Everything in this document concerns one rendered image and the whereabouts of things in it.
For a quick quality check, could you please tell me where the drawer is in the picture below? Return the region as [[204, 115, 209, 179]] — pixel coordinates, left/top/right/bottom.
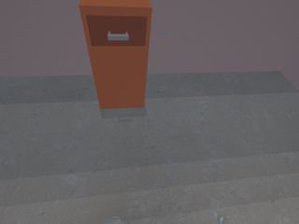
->
[[86, 15, 148, 47]]

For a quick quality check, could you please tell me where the handle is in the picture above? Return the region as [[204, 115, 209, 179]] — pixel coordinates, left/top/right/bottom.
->
[[107, 31, 129, 41]]

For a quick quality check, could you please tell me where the right robot hand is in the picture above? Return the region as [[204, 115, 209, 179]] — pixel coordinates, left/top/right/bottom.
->
[[210, 208, 235, 224]]

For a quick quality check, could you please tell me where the cabinet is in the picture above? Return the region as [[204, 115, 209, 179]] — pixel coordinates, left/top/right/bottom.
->
[[78, 0, 152, 109]]

